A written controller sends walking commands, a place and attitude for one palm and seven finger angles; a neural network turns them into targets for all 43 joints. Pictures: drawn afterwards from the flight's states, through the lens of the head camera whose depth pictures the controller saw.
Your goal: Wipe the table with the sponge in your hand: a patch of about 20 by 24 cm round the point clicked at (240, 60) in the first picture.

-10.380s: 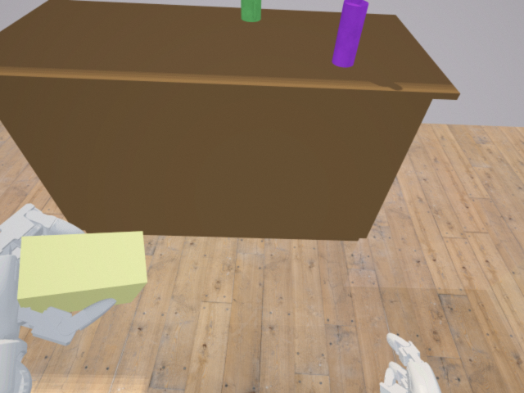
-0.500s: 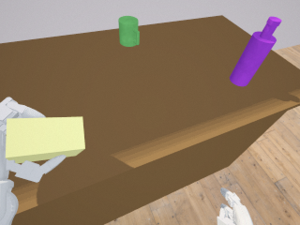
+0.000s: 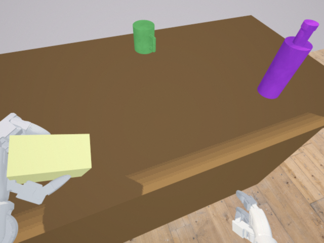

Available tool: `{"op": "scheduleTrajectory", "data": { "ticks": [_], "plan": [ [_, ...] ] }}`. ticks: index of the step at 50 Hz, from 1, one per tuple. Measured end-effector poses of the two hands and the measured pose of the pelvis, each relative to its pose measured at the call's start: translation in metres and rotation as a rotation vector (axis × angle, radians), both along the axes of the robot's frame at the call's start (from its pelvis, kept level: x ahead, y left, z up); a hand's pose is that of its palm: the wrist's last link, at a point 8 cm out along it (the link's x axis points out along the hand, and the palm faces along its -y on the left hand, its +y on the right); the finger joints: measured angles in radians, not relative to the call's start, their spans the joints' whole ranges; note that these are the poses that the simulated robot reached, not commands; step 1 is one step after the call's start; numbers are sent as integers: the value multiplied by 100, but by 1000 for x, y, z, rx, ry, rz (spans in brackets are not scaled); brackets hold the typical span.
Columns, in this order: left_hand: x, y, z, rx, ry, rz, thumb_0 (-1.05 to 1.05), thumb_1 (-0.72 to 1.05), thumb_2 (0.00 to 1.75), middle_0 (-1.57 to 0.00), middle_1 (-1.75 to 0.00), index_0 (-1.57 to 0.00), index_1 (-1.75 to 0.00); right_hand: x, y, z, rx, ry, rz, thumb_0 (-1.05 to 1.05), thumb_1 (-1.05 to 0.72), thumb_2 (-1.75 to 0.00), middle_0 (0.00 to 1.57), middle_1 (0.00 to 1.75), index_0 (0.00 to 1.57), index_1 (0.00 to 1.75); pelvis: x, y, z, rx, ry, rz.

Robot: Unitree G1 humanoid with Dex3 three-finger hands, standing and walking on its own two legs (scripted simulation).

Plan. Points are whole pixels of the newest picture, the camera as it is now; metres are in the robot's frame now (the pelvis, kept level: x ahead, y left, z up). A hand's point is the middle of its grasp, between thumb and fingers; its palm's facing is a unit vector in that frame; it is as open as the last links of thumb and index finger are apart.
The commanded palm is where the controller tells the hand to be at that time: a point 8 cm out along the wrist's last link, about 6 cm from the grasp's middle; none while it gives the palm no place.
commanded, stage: look again from close up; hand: left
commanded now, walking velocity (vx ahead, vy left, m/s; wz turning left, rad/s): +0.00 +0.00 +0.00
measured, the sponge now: (63, 158) +0.24 +0.20 +0.14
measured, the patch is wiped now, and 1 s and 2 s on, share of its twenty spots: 0.00 0.00 0.00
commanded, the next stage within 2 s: shuffle to correct the standing spot in 0.32 s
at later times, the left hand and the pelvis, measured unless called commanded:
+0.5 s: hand (23, 173) +0.20 +0.25 +0.16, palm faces +0.38 -0.85 -0.37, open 10.3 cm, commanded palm +0.14 +0.29 +0.18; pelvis -0.02 +0.01 +0.00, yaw +0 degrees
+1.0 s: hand (68, 162) +0.23 +0.19 +0.16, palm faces +0.34 -0.87 -0.36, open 10.3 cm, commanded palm +0.16 +0.23 +0.18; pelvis +0.00 -0.05 +0.00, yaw -1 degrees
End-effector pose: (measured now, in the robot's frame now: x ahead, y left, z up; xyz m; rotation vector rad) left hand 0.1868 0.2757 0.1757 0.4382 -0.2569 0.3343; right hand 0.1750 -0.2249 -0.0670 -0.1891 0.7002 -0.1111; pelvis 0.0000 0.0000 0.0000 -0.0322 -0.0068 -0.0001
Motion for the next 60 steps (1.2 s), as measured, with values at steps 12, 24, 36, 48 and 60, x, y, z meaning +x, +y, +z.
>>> {"op": "scheduleTrajectory", "data": {
  "ticks": [12, 24, 36, 48, 60],
  "plan": [
    [-18, 17, -7, 23, 77, 36, -1, -51, 101, -70, -136, -71, -135, -20, 2, -1, -14, 45, -11, 1, -90, -90, 20, 30, 20, 29, -7, 4, 3, 3, 8, -3],
    [-25, 15, -7, -21, 39, 28, -1, -51, 101, -70, -136, -71, -135, -37, 10, -1, -11, 45, -13, 1, -90, -90, 20, 30, 20, 29, -17, 8, 4, 6, -9, -5],
    [-20, 3, -7, -15, 58, 38, -1, -51, 101, -70, -136, -71, -135, -38, 2, -3, 17, 57, -6, 1, -90, -90, 20, 30, 20, 29, -13, -8, 6, 12, 2, -6],
    [-1, -43, -7, -32, 54, -7, -1, -51, 101, -70, -135, -71, -135, -22, -47, -9, 13, 53, -41, 1, -90, -90, 20, 30, 20, 29, -1, -43, -2, 7, 9, -12],
    [2, -63, -2, -4, 53, -19, -1, -51, 101, -70, -135, -71, -135, -20, -80, -9, -8, 77, -71, 1, -90, -90, 20, 30, 20, 29, 6, -66, -4, 25, 10, -8]
  ]
}}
